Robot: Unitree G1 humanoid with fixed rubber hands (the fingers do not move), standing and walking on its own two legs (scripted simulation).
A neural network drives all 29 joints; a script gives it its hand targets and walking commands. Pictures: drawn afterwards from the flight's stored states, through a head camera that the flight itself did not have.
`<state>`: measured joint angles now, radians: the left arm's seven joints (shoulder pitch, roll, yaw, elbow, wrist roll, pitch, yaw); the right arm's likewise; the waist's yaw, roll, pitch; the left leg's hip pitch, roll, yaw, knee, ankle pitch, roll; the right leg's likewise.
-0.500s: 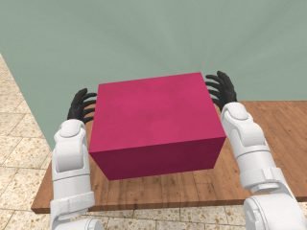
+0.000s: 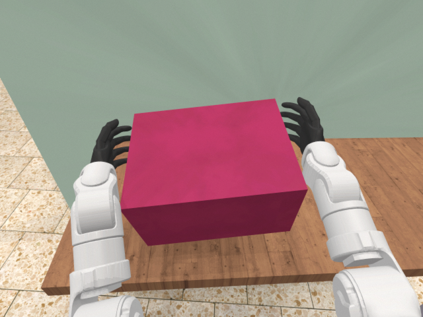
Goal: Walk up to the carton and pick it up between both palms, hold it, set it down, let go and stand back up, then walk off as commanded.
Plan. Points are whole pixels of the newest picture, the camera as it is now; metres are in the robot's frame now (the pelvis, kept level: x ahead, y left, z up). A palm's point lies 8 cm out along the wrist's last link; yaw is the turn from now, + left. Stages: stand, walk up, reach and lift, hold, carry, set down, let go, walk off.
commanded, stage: hold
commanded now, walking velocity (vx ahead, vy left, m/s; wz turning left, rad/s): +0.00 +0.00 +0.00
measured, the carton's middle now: (211, 172) +0.37 +0.00 +0.13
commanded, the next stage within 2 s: none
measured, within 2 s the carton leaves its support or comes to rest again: neither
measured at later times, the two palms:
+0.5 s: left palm (108, 163) +0.35 +0.19 +0.17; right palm (312, 143) +0.36 -0.18 +0.19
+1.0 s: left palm (109, 163) +0.35 +0.19 +0.17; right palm (313, 144) +0.36 -0.18 +0.19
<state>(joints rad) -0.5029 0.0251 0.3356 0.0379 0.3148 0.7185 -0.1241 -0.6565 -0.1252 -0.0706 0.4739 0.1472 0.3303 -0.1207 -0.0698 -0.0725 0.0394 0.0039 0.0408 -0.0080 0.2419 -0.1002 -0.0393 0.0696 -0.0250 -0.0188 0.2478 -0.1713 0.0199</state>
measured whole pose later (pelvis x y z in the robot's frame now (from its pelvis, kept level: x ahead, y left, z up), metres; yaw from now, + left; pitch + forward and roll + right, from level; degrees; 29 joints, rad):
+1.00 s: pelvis +0.00 +0.00 +0.00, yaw +0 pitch -9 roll +0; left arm -0.49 0.02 0.32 0.01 0.32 0.73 -0.12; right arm -0.64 -0.13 -0.08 0.45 0.15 0.31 -0.11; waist -0.08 -0.07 0.06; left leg 0.01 0.04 -0.01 0.25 -0.10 -0.04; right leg 0.08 -0.03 -0.02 0.25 -0.17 0.02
